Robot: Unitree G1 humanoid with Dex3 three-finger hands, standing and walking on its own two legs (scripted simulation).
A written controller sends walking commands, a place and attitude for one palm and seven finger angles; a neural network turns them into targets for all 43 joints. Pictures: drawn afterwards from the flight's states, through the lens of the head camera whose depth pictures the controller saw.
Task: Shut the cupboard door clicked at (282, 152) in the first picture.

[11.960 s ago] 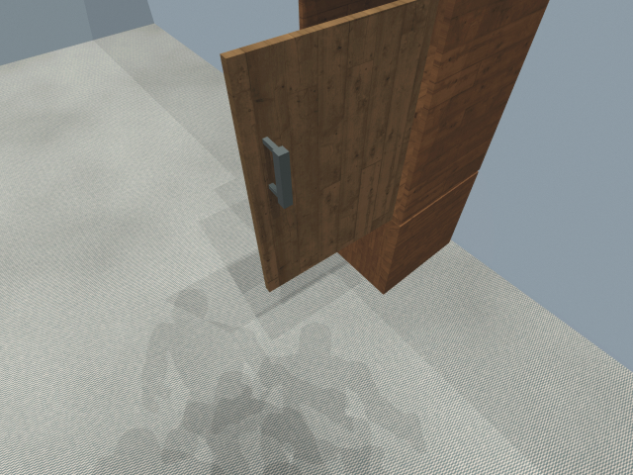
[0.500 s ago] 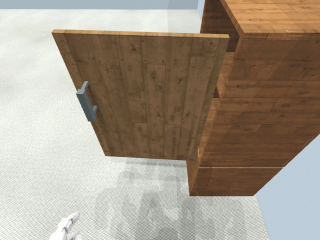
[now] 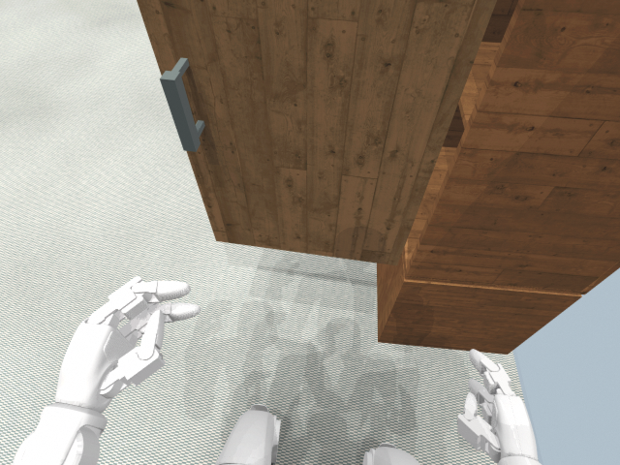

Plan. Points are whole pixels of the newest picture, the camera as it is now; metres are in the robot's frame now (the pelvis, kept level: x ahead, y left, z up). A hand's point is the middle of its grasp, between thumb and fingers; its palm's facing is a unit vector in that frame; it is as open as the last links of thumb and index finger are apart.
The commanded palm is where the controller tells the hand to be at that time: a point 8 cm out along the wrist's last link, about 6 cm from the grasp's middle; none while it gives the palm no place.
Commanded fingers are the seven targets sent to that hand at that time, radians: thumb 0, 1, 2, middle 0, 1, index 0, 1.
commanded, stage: raise the hand and make a fist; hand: left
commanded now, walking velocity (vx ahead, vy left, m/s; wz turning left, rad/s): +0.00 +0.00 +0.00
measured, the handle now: (187, 106) +0.55 +0.25 +0.14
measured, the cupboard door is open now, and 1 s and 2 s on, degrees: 87 87 87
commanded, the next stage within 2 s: bring the fist close to the handle in 1.30 s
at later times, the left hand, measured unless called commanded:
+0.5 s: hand (133, 326) +0.23 +0.22 +0.10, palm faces -0.03 -1.00 -0.03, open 3.3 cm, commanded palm +0.21 +0.27 +0.11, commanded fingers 0.00 0.90 0.90 -1.23 -1.42 -1.23 -1.42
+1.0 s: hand (134, 297) +0.25 +0.20 +0.14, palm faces -0.04 -1.00 -0.04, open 3.1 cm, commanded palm +0.22 +0.25 +0.14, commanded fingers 0.00 0.90 0.90 -1.30 -1.50 -1.30 -1.50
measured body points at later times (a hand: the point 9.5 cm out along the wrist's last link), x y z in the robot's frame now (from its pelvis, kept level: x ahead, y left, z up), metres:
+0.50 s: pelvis +0.01 +0.03 +0.03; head +0.06 +0.04 +0.48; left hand +0.23 +0.27 +0.11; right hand +0.20 -0.21 -0.03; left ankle +0.07 +0.15 -0.64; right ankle +0.00 -0.11 -0.64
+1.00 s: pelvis +0.02 +0.01 +0.05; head +0.04 +0.00 +0.50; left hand +0.24 +0.26 +0.15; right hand +0.19 -0.21 -0.02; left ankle +0.07 +0.15 -0.64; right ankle +0.00 -0.11 -0.64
